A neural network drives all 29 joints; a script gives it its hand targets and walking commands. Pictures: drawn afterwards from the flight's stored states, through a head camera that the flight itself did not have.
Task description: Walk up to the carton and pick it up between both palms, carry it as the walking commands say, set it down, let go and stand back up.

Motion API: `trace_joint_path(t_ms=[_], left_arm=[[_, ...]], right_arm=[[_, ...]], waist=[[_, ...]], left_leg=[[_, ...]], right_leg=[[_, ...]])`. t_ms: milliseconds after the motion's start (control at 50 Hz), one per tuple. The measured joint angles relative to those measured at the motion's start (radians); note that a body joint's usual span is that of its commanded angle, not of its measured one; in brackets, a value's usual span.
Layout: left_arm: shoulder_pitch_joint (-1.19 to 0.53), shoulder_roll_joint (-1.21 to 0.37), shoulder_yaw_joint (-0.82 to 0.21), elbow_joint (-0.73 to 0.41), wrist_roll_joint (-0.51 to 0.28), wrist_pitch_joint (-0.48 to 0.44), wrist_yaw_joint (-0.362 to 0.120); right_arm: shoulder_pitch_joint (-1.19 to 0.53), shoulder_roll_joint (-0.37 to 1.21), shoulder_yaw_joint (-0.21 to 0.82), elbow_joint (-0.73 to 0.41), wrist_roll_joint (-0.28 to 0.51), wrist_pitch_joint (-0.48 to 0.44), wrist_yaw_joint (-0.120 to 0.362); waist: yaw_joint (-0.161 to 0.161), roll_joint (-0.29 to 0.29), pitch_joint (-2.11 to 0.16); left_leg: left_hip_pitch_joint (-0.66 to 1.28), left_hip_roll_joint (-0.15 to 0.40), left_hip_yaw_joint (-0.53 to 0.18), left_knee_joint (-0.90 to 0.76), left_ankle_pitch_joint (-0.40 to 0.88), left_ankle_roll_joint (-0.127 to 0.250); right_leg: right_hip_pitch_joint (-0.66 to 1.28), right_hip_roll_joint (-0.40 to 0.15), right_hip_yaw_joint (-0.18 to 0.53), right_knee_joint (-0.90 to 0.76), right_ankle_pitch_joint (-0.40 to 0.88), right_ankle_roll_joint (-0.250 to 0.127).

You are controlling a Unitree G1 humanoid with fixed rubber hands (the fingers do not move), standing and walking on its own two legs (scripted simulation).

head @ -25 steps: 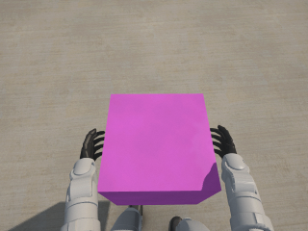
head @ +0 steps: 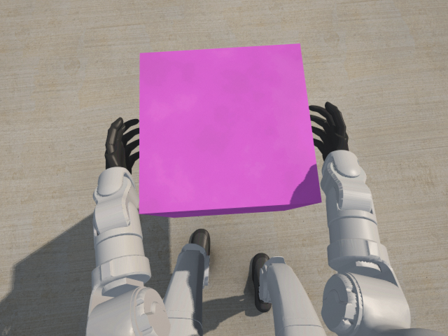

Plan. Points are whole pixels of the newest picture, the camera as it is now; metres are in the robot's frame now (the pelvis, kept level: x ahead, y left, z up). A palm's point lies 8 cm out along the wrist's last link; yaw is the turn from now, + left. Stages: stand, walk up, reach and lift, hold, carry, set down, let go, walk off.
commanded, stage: set down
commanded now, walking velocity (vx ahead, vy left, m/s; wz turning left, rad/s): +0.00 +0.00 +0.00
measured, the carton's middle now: (225, 146) +0.45 +0.05 -0.19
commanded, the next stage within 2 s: none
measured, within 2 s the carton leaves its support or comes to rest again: rests again in 1.88 s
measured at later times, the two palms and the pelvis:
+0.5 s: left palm (143, 159) +0.40 +0.22 -0.15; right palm (322, 144) +0.45 -0.15 -0.14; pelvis -0.01 +0.01 -0.07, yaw -1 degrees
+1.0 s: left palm (152, 164) +0.41 +0.23 -0.27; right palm (299, 143) +0.48 -0.13 -0.25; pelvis -0.02 +0.00 -0.14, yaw -2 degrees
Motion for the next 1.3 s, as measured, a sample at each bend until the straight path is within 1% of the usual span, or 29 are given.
trace_joint_path(t_ms=[80, 180, 220, 260, 300, 320, 420, 500, 600, 640, 680, 740, 780, 800, 820, 900, 980, 1060, 1100, 1160, 1200, 1260, 1300], left_arm=[[-0.077, 0.000, 0.015, 0.000, 0.026, 0.050, -0.004], [-0.099, 0.000, 0.016, 0.000, 0.030, 0.078, 0.001], [-0.099, -0.002, 0.008, 0.000, 0.030, 0.085, 0.009], [-0.099, -0.002, -0.015, -0.004, 0.029, 0.092, 0.026], [-0.099, -0.002, -0.044, -0.012, 0.018, 0.099, 0.047], [-0.099, -0.002, -0.055, -0.013, 0.012, 0.099, 0.057], [-0.099, -0.001, -0.067, -0.014, 0.007, 0.074, 0.076], [-0.112, -0.001, -0.048, -0.014, 0.007, 0.071, 0.078], [-0.156, 0.000, 0.020, -0.003, 0.011, 0.090, 0.051], [-0.181, 0.006, 0.040, 0.007, 0.015, 0.091, 0.045], [-0.206, 0.015, 0.049, 0.011, 0.015, 0.090, 0.045], [-0.238, 0.030, 0.050, 0.011, 0.015, 0.090, 0.045], [-0.250, 0.033, 0.049, 0.011, 0.014, 0.090, 0.044], [-0.251, 0.036, 0.044, 0.011, 0.006, 0.090, 0.046], [-0.252, 0.042, 0.036, 0.011, -0.004, 0.090, 0.052], [-0.257, 0.081, -0.004, 0.011, -0.060, 0.089, 0.096], [-0.280, 0.113, -0.022, 0.011, -0.097, 0.085, 0.113], [-0.317, 0.117, -0.022, 0.017, -0.097, 0.084, 0.121], [-0.354, 0.124, -0.020, 0.042, -0.091, 0.084, 0.121], [-0.413, 0.132, -0.007, 0.095, -0.053, 0.087, 0.109], [-0.439, 0.132, -0.001, 0.121, -0.035, 0.096, 0.101], [-0.458, 0.131, 0.000, 0.136, -0.029, 0.111, 0.099], [-0.465, 0.131, 0.000, 0.136, -0.029, 0.113, 0.100]], right_arm=[[-0.055, -0.009, -0.061, 0.003, -0.001, 0.030, 0.039], [-0.077, -0.035, -0.064, 0.003, -0.004, 0.060, 0.078], [-0.078, -0.038, -0.064, 0.002, -0.004, 0.065, 0.073], [-0.078, -0.038, -0.064, 0.002, -0.004, 0.064, 0.050], [-0.078, -0.041, -0.057, 0.002, -0.004, 0.060, 0.015], [-0.080, -0.048, -0.052, 0.002, -0.004, 0.059, 0.012], [-0.108, -0.078, -0.033, 0.002, -0.004, 0.059, 0.037], [-0.135, -0.078, -0.033, 0.003, -0.004, 0.063, 0.044], [-0.181, -0.088, -0.036, 0.035, -0.004, 0.074, 0.077], [-0.211, -0.093, -0.036, 0.042, -0.004, 0.083, 0.081], [-0.242, -0.096, -0.036, 0.043, -0.004, 0.089, 0.074], [-0.283, -0.096, -0.036, 0.043, -0.005, 0.091, 0.051], [-0.298, -0.096, -0.033, 0.043, -0.005, 0.091, 0.029], [-0.303, -0.096, -0.025, 0.042, -0.005, 0.091, 0.008], [-0.308, -0.099, -0.011, 0.039, -0.004, 0.092, -0.008], [-0.339, -0.118, 0.051, 0.029, -0.004, 0.105, -0.033], [-0.387, -0.128, 0.069, 0.029, -0.003, 0.111, -0.042], [-0.414, -0.144, 0.060, 0.058, -0.003, 0.088, -0.043], [-0.441, -0.150, 0.023, 0.097, -0.003, 0.072, -0.025], [-0.469, -0.171, -0.034, 0.147, -0.003, 0.064, 0.037], [-0.471, -0.187, -0.053, 0.170, -0.003, 0.066, 0.068], [-0.472, -0.208, -0.055, 0.183, -0.004, 0.075, 0.096], [-0.479, -0.214, -0.055, 0.183, -0.004, 0.081, 0.102]], waist=[[0.000, 0.000, 0.010], [-0.004, 0.000, 0.007], [-0.004, 0.000, -0.004], [-0.004, 0.000, -0.021], [-0.004, 0.000, -0.046], [-0.004, 0.000, -0.061], [-0.004, 0.000, -0.134], [-0.004, 0.000, -0.151], [-0.004, 0.000, -0.147], [-0.004, 0.003, -0.130], [-0.004, 0.006, -0.107], [-0.005, 0.008, -0.076], [-0.004, 0.008, -0.072], [-0.004, 0.008, -0.068], [-0.005, 0.008, -0.053], [-0.004, 0.008, 0.008], [-0.004, 0.002, 0.032], [-0.004, -0.004, -0.037], [-0.004, -0.004, -0.056], [-0.004, -0.004, -0.060], [-0.005, -0.004, -0.058], [-0.005, 0.000, -0.033], [-0.005, 0.003, -0.008]], left_leg=[[-0.080, -0.003, 0.000, 0.065, -0.017, 0.010], [-0.186, -0.005, 0.000, 0.135, -0.041, 0.019], [-0.230, -0.006, 0.000, 0.160, -0.050, 0.021], [-0.273, -0.007, 0.000, 0.184, -0.058, 0.022], [-0.314, -0.008, 0.000, 0.207, -0.065, 0.022], [-0.334, -0.009, 0.000, 0.219, -0.070, 0.022], [-0.414, -0.011, 0.000, 0.273, -0.085, 0.020], [-0.452, -0.011, 0.000, 0.300, -0.086, 0.011], [-0.517, -0.011, 0.000, 0.344, -0.087, -0.002], [-0.548, -0.011, 0.000, 0.366, -0.090, -0.004], [-0.581, -0.010, -0.001, 0.388, -0.091, -0.005], [-0.635, -0.008, -0.002, 0.422, -0.095, -0.005], [-0.674, -0.007, -0.002, 0.445, -0.100, -0.005], [-0.688, -0.007, -0.002, 0.459, -0.105, -0.005], [-0.693, -0.007, -0.002, 0.473, -0.111, -0.005], [-0.694, -0.007, -0.002, 0.523, -0.134, -0.005], [-0.705, -0.008, -0.003, 0.565, -0.146, -0.004], [-0.770, -0.010, -0.003, 0.601, -0.149, 0.004], [-0.797, -0.010, -0.003, 0.619, -0.149, 0.009], [-0.834, -0.011, -0.003, 0.646, -0.149, 0.015], [-0.861, -0.013, -0.003, 0.662, -0.149, 0.018], [-0.897, -0.015, -0.003, 0.684, -0.149, 0.021], [-0.920, -0.016, -0.002, 0.699, -0.150, 0.025]], right_leg=[[-0.071, 0.000, 0.000, 0.050, -0.014, 0.000], [-0.166, 0.000, 0.000, 0.105, -0.033, 0.000], [-0.208, 0.000, 0.000, 0.127, -0.041, 0.000], [-0.249, 0.000, 0.000, 0.149, -0.048, 0.000], [-0.290, 0.000, 0.000, 0.173, -0.055, 0.000], [-0.310, 0.000, 0.001, 0.187, -0.060, 0.000], [-0.396, 0.000, 0.001, 0.255, -0.087, 0.005], [-0.443, 0.001, 0.001, 0.301, -0.097, 0.012], [-0.521, 0.002, 0.001, 0.371, -0.109, 0.011], [-0.556, 0.004, 0.001, 0.401, -0.114, 0.009], [-0.592, 0.006, 0.001, 0.428, -0.117, 0.008], [-0.647, 0.011, 0.001, 0.463, -0.121, 0.007], [-0.685, 0.013, 0.001, 0.485, -0.127, 0.007], [-0.698, 0.013, 0.001, 0.497, -0.132, 0.007], [-0.701, 0.014, 0.001, 0.509, -0.138, 0.007], [-0.693, 0.015, 0.001, 0.548, -0.158, 0.010], [-0.696, 0.016, 0.001, 0.579, -0.169, 0.018], [-0.753, 0.016, 0.001, 0.607, -0.172, 0.026], [-0.778, 0.016, 0.001, 0.622, -0.172, 0.028], [-0.810, 0.017, 0.001, 0.645, -0.173, 0.028], [-0.835, 0.017, 0.001, 0.659, -0.175, 0.028], [-0.868, 0.017, 0.001, 0.680, -0.178, 0.028], [-0.891, 0.017, 0.001, 0.696, -0.180, 0.028]])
